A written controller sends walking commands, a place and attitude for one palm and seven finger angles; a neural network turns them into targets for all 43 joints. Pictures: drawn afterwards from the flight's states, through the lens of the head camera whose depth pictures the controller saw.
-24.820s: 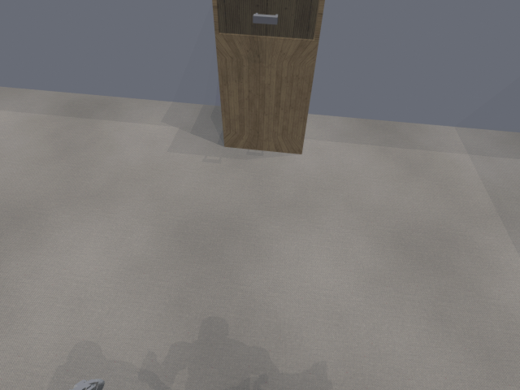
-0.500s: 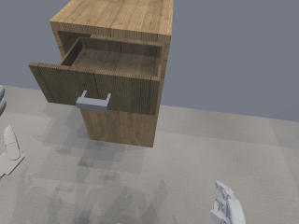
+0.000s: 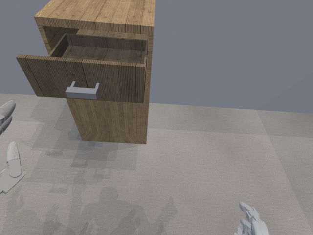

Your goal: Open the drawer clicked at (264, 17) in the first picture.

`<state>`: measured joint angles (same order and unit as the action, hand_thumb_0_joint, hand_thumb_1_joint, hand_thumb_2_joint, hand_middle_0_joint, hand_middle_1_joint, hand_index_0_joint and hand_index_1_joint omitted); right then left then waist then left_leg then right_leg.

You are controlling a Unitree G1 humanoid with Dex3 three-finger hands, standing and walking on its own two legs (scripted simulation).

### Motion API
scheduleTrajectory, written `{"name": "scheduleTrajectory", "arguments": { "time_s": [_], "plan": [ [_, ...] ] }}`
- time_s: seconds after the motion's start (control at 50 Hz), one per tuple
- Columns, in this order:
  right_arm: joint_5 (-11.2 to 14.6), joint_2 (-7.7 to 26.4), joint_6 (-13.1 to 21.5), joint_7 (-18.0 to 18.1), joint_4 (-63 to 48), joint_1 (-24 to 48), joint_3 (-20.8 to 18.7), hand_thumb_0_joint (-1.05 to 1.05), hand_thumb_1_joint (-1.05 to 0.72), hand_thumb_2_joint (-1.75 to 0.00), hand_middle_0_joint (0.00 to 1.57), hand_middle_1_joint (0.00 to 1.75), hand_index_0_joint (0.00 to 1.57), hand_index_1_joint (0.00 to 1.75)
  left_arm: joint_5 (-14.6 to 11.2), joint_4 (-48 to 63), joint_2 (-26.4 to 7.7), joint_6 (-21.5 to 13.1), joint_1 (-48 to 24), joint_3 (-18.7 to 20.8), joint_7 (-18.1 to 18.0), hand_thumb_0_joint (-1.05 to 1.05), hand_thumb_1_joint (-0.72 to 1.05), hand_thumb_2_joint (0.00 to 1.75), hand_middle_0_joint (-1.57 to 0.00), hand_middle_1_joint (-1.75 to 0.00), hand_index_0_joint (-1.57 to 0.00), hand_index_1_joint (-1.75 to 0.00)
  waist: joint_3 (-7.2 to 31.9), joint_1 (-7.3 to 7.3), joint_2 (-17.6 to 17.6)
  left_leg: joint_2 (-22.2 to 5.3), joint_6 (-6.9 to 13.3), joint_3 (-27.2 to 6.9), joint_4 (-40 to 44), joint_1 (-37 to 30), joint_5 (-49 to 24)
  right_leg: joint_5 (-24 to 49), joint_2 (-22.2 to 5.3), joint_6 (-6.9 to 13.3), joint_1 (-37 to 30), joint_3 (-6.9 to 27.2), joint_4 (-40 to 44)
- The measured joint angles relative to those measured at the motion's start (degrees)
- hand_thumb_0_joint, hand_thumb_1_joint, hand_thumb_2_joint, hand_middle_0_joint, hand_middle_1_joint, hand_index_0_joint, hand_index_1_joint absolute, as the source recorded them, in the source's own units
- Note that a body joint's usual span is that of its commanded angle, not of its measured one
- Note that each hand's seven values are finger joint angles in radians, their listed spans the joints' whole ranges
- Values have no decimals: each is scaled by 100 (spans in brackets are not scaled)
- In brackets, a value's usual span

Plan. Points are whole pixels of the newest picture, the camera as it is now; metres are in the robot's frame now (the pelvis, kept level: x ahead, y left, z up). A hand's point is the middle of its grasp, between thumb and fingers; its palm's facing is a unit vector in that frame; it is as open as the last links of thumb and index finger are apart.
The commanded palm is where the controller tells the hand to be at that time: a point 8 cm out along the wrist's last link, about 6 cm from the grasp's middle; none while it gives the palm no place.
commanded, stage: stop stepping back and stand still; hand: left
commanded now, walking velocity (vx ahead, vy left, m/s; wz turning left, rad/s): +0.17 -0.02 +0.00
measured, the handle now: (84, 88) +0.59 +0.28 +0.00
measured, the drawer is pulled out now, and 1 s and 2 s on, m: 0.23 0.23 0.23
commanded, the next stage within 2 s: let the arm hang, fingers relaxed in 0.36 s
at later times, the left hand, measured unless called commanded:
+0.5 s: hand (14, 194) +0.17 +0.25 +0.14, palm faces +0.34 -0.80 -0.49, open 7.4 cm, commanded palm none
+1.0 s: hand out of the picture -0.11 +0.22 -0.17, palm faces +0.04 -0.97 -0.22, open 7.3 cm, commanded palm none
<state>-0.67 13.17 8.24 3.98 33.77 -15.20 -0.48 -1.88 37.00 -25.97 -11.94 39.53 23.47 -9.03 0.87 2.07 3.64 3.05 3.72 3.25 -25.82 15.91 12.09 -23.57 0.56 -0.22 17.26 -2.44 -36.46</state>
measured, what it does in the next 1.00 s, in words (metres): steps on the spot: left foot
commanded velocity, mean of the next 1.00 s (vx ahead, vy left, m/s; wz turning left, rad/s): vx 0.04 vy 0.01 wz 0.00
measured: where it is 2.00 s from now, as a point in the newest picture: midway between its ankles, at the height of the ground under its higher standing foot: outside the picture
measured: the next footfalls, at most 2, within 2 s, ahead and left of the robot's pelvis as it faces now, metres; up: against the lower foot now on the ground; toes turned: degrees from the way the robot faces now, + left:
left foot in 0.36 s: +0.03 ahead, +0.13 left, +0.00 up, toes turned +5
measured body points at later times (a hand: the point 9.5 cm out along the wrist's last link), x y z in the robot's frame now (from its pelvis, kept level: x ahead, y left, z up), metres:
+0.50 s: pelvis -0.03 +0.01 +0.00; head -0.04 +0.01 +0.45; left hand +0.14 +0.29 +0.17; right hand +0.12 -0.25 -0.09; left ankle -0.01 +0.13 -0.74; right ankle -0.03 -0.10 -0.74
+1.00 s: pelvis -0.05 +0.02 +0.01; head -0.02 +0.03 +0.45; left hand -0.11 +0.27 -0.15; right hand -0.05 -0.23 -0.15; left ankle -0.01 +0.13 -0.74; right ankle -0.03 -0.10 -0.74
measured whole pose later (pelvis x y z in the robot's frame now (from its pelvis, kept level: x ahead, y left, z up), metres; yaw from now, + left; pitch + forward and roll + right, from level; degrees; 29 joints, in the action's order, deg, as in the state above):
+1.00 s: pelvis -0.05 +0.02 +0.01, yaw +3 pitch -2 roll -1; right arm -0.4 11.4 -1.6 1.3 63.8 -15.6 -0.1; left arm 1.0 -66.5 -13.6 1.1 19.0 0.4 -0.3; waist -5.5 -0.7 0.7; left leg -0.8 1.0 2.2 -23.7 12.9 9.0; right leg -11.2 -1.4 0.1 8.6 -5.9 -21.8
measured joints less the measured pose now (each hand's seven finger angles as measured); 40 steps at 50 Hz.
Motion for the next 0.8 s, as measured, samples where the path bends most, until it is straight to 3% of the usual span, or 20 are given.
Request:
{"name": "scheduleTrajectory", "arguments": {
  "time_s": [0.06,0.1,0.16,0.22,0.3,0.36,0.4,0.46,0.5,0.58,0.64,0.72,0.8],
  "plan": [
    [-3,-91,70,-2,60,-59,90,1,-90,-90,20,30,20,29,25,-55,128,-49,-39,-28,-48,2,88,90,-21,-31,-21,-31,53,-54,-98,-40,-30,7,10,27,-82,-26,-47,-13,-187,-137,269],
    [-17,-146,15,5,90,-49,144,1,-90,-90,20,30,20,30,59,-189,210,-76,-139,-54,-56,2,88,90,-21,-31,-21,-31,103,-80,-188,-80,-83,12,-156,152,-10,197,-45,121,-343,-205,639],
    [-20,-203,-147,-25,214,6,146,1,-90,-90,20,30,20,30,64,-388,316,-49,-383,-143,-22,1,88,90,-21,-31,-21,-31,127,-132,-304,-160,-250,-77,-1132,527,761,737,20,363,-297,-261,693],
    [-2,-232,-259,-62,380,-32,133,1,-90,-90,20,30,20,30,77,-495,467,-46,-569,-266,-3,1,88,90,-21,-31,-21,-31,193,-177,-242,-264,-334,-93,-2062,748,1047,765,-8,389,-372,-253,761],
    [-2,-181,-246,-5,408,-150,134,1,-90,-90,20,30,20,30,115,-530,599,-80,-583,-365,-14,1,88,90,-21,-31,-21,-31,271,-118,-151,-474,-312,7,-1241,366,845,787,-88,337,-472,-294,867],
    [12,-20,-144,55,316,-184,64,1,-90,-90,20,30,20,30,99,-438,602,-76,-535,-413,-11,1,88,90,-21,-31,-21,-31,200,-64,-317,-603,-273,-96,-323,-44,309,695,-36,261,-463,-403,715],
    [50,-9,-123,80,336,-104,13,1,-90,-90,20,30,20,30,76,-440,522,-90,-539,-377,6,1,88,90,-21,-31,-21,-31,73,-92,-285,-576,-396,-66,-379,-74,37,641,-84,208,-494,-372,624],
    [81,-38,-78,79,282,-31,19,1,-90,-90,20,30,20,30,67,-487,429,-108,-414,-255,20,1,88,90,-21,-31,-21,-31,47,-113,-256,-545,-429,34,-341,-122,143,693,-118,157,-517,-276,699],
    [70,84,60,-168,499,87,-68,1,-90,-90,20,30,20,30,276,-1349,323,-80,-861,-537,261,1,89,90,-21,-31,-21,-31,113,-174,-377,-500,-383,21,-494,88,187,683,-179,105,-297,-289,499],
    [-11,333,-438,-370,988,534,-50,1,-90,-90,20,30,20,30,400,-4423,542,940,-2109,-1413,720,0,89,90,-20,-30,-20,-30,157,-178,-610,-365,-273,28,-920,409,316,416,-309,44,54,-184,-45],
    [-37,286,-696,-401,1239,668,12,1,-90,-90,20,30,20,30,427,-6470,854,1399,-2498,-1919,877,1,90,90,-19,-30,-20,-30,24,-71,-635,-398,-315,-1,-1009,370,349,419,-278,73,-20,-207,-69],
    [-48,145,-884,-406,1595,538,72,1,-90,-90,20,30,20,30,381,-8169,1250,1537,-2477,-2425,979,1,90,90,-20,-30,-20,-30,-250,4,-403,-406,-320,-51,-821,164,251,542,-251,91,-278,-261,196],
    [-31,2,-960,-366,2128,280,122,1,-91,-90,20,30,20,29,329,-9194,1464,1485,-2335,-2462,915,1,94,90,-20,-30,-20,-30,-471,-121,-221,-443,-323,-93,-425,-15,40,836,-179,72,-528,-311,734]
  ]
}}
